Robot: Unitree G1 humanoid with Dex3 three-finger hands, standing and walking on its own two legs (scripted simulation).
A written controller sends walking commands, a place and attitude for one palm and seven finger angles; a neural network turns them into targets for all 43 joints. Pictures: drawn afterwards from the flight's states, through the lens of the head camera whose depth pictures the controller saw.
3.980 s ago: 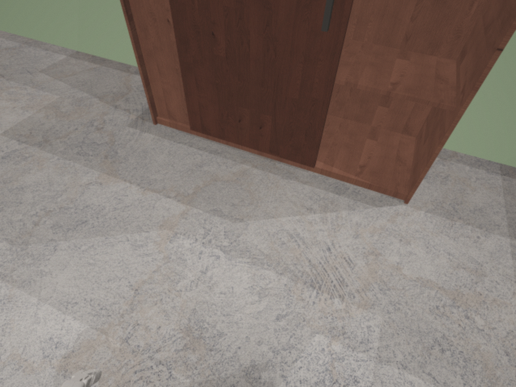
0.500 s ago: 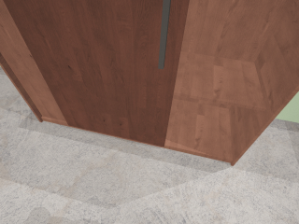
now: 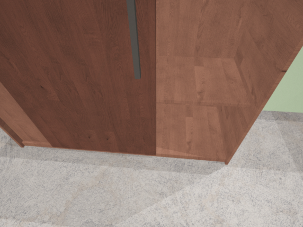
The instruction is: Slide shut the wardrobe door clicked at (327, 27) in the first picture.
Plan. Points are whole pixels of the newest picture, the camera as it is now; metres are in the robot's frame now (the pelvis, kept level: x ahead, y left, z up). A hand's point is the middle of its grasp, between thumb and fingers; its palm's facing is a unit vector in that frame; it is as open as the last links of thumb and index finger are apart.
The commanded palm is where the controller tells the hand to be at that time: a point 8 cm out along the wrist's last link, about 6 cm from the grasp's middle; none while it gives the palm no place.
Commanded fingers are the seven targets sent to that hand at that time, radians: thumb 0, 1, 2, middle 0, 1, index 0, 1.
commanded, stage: take the last steps up to it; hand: left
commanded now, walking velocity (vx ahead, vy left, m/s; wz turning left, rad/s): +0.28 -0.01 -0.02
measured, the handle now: (135, 38) +0.69 +0.08 +0.17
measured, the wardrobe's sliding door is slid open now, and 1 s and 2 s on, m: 0.50 0.50 0.50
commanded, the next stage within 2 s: come to a stop and stand still in 0.42 s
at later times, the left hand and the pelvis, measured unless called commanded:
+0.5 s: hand out of the picture +0.13 +0.20 -0.18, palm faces +0.04 -0.99 -0.16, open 7.4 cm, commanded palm none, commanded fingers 0.00 0.90 0.90 -0.20 -0.30 -0.20 -0.30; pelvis +0.14 +0.03 +0.00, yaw -2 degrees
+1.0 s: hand (99, 194) +0.26 +0.20 -0.17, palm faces +0.07 -0.97 -0.22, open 7.4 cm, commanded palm none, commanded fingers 0.00 0.90 0.90 -0.20 -0.30 -0.20 -0.30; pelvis +0.18 +0.01 +0.00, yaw +2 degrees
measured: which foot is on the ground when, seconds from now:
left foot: up 0.00-0.30, down 0.32-0.70, up 0.72-1.00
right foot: down 0.00-0.32, up 0.34-0.64, down 0.66-1.00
